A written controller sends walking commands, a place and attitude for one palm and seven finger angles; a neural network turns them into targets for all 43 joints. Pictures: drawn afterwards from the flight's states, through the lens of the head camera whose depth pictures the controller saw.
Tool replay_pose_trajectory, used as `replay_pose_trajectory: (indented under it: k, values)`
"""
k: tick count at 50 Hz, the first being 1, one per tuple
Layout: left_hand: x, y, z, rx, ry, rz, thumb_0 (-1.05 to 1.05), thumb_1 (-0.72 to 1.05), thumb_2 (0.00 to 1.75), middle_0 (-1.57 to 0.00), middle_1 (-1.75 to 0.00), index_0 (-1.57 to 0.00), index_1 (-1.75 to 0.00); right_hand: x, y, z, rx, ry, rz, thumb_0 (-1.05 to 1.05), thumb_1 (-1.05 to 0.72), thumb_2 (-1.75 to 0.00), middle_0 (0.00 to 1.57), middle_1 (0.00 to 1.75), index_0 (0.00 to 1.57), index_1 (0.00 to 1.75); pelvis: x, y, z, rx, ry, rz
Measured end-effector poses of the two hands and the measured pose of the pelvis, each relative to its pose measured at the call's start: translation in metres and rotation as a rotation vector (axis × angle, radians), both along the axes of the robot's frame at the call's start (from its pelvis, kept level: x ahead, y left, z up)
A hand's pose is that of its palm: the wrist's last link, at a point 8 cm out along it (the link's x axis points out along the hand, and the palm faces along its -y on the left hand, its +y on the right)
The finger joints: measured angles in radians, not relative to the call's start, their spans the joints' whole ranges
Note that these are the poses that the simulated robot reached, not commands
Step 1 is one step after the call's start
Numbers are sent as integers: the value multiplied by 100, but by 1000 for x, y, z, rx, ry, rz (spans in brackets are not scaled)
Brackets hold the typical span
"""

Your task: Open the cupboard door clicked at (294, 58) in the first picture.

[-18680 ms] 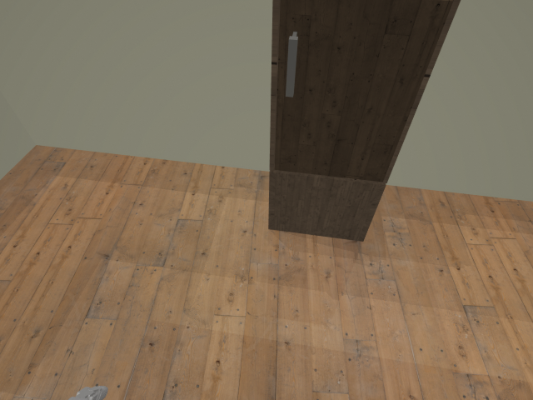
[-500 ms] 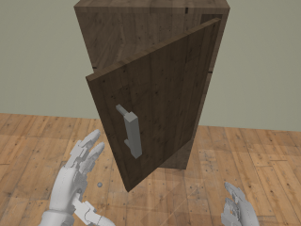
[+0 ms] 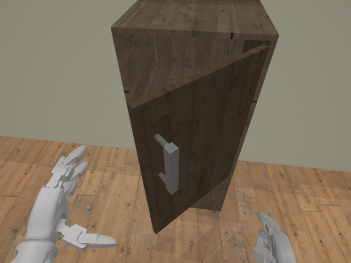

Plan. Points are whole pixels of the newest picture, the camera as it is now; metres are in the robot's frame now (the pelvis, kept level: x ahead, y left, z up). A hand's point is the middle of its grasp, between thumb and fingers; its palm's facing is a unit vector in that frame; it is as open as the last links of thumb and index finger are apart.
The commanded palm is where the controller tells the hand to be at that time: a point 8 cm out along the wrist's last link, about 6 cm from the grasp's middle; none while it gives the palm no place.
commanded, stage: draw the hand back to the body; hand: left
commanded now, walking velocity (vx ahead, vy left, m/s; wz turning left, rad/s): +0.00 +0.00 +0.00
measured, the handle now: (166, 165) +0.31 +0.06 +0.08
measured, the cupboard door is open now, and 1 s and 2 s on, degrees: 46 46 46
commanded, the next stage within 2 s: step back with the hand held close in 0.96 s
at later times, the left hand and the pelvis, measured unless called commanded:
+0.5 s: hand (48, 181) +0.20 +0.25 +0.16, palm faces +0.39 -0.84 -0.38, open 10.0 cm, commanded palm +0.16 +0.29 +0.18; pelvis +0.01 +0.00 +0.02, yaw -1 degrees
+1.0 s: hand (44, 181) +0.20 +0.25 +0.17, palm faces +0.44 -0.82 -0.37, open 7.4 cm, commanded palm +0.15 +0.29 +0.19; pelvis +0.01 -0.01 +0.02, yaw -1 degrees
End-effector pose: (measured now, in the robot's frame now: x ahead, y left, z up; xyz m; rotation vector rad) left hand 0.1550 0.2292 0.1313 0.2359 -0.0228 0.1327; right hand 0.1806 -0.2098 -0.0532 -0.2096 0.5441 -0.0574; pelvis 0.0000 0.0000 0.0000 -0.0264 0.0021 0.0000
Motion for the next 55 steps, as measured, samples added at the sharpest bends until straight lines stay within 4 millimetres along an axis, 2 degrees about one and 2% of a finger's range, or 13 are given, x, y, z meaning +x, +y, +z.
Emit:
replay_pose_trajectory:
  k: [5, 15, 30, 35, 42, 55]
  values:
    - [-3, 14, 7, 55, 12, 105, -1, -22, 42, -16, -30, -17, -30, 1, 6, 3, -7, 32, 12, 1, -90, -90, 20, 30, 20, 30, 2, 3, 9, 4, -27, -3]
    - [4, 38, 28, 134, -26, 194, -1, 11, 56, -17, -30, -18, -30, 5, 9, 1, -6, 88, 22, 1, -90, -90, 20, 30, 21, 30, 9, 7, 19, 13, -59, -9]
    - [8, 64, 58, 211, -110, 295, 0, 63, 79, -20, -30, -20, -30, 11, -8, 1, -13, 117, -13, 1, -90, -90, 20, 30, 20, 30, 15, 1, 22, 16, -75, -17]
    - [7, 65, 61, 208, -126, 315, 1, 78, 85, -20, -30, -21, -30, 10, -13, 1, -12, 121, -19, 1, -90, -90, 20, 30, 20, 30, 14, -2, 23, 17, -79, -16]
    - [5, 56, 55, 188, -109, 294, 1, 86, 89, -20, -30, -21, -30, 5, -18, 1, -13, 122, -26, 1, -90, -90, 20, 30, 20, 30, 11, -6, 23, 17, -83, -17]
    - [-2, 51, 59, 198, -125, 297, 1, 89, 90, -21, -30, -21, -30, -2, -21, -1, 0, 119, -28, 1, -90, -90, 20, 30, 20, 30, 5, -12, 24, 17, -93, -16]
